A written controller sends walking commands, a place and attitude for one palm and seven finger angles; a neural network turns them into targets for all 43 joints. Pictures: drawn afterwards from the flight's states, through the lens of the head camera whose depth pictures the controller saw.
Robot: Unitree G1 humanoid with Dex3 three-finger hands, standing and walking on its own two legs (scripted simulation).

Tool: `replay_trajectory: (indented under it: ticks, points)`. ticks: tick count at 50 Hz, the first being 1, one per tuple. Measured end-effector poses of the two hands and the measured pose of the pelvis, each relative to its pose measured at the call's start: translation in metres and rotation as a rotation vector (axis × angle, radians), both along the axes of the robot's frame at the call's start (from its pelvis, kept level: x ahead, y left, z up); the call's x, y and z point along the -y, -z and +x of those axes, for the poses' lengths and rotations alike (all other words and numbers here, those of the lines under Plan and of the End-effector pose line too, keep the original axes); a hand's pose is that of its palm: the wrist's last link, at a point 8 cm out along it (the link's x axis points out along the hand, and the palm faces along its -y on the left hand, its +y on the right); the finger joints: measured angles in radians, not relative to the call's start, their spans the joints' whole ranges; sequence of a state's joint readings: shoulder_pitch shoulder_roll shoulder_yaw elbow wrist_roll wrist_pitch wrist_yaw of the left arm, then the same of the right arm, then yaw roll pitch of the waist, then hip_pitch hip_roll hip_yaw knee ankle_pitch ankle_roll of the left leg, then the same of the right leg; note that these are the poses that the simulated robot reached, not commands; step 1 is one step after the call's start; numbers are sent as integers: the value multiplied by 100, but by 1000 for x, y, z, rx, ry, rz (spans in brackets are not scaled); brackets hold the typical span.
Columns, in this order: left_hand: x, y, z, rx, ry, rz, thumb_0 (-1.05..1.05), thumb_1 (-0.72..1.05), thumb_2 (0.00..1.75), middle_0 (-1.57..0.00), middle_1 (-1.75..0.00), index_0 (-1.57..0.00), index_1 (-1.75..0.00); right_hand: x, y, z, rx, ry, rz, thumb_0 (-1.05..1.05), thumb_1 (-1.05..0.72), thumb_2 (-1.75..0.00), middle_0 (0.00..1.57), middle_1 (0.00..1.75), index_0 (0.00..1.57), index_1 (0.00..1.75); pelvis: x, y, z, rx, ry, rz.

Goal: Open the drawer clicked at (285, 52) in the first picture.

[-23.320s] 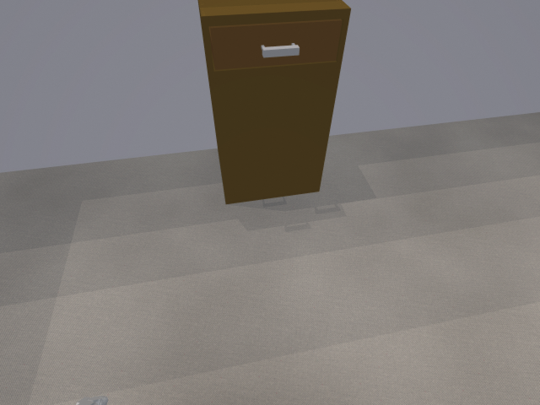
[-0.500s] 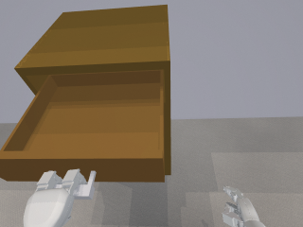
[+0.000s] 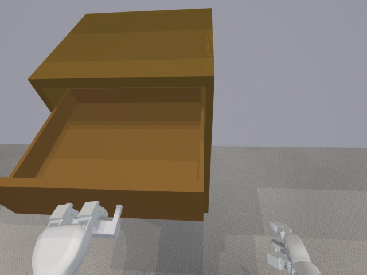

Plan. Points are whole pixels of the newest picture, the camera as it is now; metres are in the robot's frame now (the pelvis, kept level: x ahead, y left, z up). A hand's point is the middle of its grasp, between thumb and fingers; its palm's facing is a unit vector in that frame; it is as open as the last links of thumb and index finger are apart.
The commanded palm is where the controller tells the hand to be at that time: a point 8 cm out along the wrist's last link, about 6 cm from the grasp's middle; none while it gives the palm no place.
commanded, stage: lift the hand off the handle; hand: left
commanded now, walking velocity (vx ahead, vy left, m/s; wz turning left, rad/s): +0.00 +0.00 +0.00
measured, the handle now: (90, 218) +0.21 +0.22 +0.04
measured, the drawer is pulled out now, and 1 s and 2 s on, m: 0.30 0.30 0.30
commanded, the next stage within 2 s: draw the hand back to the body in 1.62 s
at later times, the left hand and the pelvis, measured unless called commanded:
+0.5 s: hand (81, 246) +0.16 +0.22 +0.04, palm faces +0.03 -0.12 -0.99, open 13.8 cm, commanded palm +0.14 +0.23 +0.10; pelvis -0.01 +0.00 +0.01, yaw +1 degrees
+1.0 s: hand (54, 230) +0.16 +0.24 +0.11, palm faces +0.07 -0.15 -0.99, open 13.5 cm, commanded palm +0.14 +0.23 +0.18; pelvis +0.00 +0.02 +0.03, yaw +1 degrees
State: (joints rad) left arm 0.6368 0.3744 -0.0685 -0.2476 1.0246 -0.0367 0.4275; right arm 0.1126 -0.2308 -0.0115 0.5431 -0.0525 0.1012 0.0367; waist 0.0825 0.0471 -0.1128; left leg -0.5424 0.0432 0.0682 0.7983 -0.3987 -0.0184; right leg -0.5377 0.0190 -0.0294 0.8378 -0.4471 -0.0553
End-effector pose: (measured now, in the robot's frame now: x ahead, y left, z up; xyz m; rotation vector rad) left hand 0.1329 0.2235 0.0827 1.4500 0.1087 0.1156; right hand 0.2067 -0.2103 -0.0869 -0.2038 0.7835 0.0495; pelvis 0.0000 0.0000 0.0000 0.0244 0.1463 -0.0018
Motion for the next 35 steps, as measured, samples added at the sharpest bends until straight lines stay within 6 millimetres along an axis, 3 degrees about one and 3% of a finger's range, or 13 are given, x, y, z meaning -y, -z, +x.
replay_trajectory:
  ticks: [7, 21, 35]
  points:
    - [1, 2, 0, 19, -16, -5, 0, -46, 31, -32, -121, -32, -121, -2, 4, -6, -13, 2, 8, 1, -91, -90, 20, 30, 20, 30, -2, 2, -2, -4, -1, 0]
    - [1, 1, 4, 24, -24, -1, 0, -49, 30, -34, -123, -32, -120, -9, 5, -14, -24, 6, 6, 1, -91, -90, 20, 30, 20, 30, 0, -2, -10, 27, -18, -4]
    - [-10, -39, 7, 47, -26, 3, 0, -49, 30, -35, -121, -37, -123, -8, -17, -5, 33, 11, 0, 1, -91, -90, 20, 30, 20, 30, -3, -16, -8, 85, -17, -12]
